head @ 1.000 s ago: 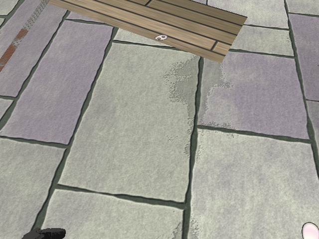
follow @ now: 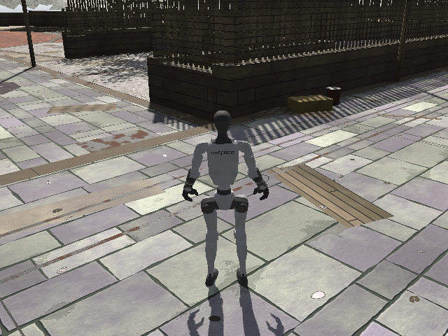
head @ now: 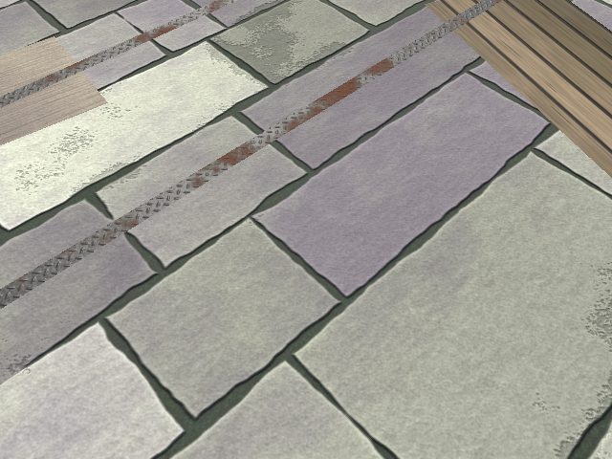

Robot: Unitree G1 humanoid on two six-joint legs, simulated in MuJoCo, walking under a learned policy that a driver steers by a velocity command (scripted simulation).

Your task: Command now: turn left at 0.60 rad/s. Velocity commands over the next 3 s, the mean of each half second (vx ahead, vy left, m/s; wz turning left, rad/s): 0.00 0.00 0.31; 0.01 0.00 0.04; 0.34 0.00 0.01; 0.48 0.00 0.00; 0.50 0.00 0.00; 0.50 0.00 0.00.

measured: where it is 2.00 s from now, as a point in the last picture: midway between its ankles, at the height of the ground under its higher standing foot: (290, 438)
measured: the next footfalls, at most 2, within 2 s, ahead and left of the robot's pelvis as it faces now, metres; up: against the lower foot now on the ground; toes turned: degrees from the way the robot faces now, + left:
right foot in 0.06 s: +0.05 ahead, -0.13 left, +0.00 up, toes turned +7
left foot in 0.40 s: +0.01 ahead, +0.13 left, +0.00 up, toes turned +4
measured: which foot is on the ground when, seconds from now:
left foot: down 0.00-0.06, up 0.08-0.38, down 0.40-1.00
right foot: up 0.00-0.04, down 0.06-1.00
